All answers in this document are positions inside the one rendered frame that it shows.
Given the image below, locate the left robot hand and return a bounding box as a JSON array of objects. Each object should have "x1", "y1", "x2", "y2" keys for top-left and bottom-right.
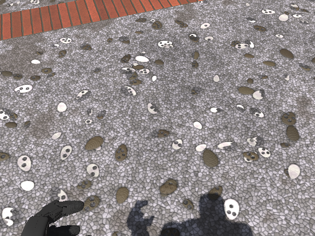
[{"x1": 21, "y1": 200, "x2": 92, "y2": 236}]

